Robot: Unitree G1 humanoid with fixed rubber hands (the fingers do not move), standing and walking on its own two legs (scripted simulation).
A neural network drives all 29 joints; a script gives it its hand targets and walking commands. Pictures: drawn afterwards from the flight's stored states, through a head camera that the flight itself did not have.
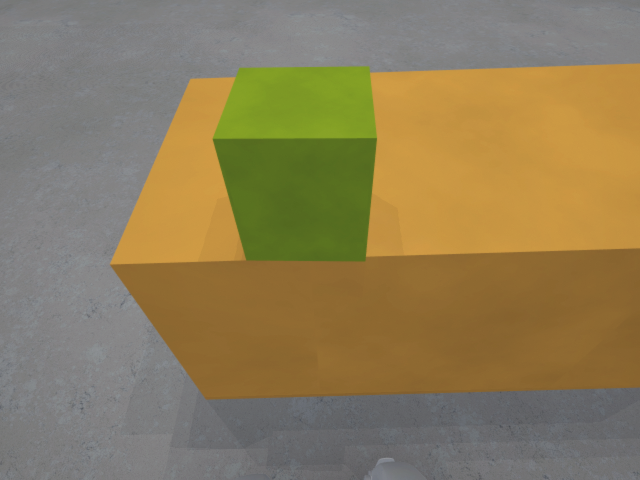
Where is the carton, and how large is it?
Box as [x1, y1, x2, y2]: [213, 66, 376, 261]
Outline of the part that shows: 368,66 239,68 214,133 213,141 246,259 362,261 365,260 376,143 376,133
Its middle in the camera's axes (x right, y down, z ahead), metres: -0.03 -0.13 +0.65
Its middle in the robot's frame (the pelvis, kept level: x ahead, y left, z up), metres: +0.58 +0.06 +0.07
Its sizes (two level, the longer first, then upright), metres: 0.210 0.200 0.250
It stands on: a pedestal, 0.68 m high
